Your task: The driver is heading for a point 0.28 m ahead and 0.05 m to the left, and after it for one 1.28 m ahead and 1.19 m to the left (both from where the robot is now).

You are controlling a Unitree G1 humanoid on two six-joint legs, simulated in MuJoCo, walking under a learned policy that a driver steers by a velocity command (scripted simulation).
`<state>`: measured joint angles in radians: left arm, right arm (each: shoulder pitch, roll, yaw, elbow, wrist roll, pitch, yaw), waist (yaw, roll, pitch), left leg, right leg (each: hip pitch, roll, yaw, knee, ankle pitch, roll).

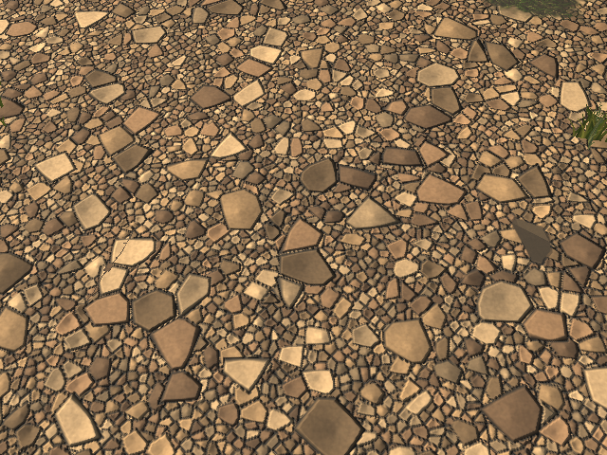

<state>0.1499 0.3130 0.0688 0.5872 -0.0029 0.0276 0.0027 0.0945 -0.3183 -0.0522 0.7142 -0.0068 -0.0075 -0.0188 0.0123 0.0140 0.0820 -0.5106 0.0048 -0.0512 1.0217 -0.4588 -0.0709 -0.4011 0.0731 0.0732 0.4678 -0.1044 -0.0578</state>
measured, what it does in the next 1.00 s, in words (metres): steps on the spot, turning left: left foot, then left foot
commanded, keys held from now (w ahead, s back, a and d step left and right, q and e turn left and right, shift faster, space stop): e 0.06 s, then q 0.94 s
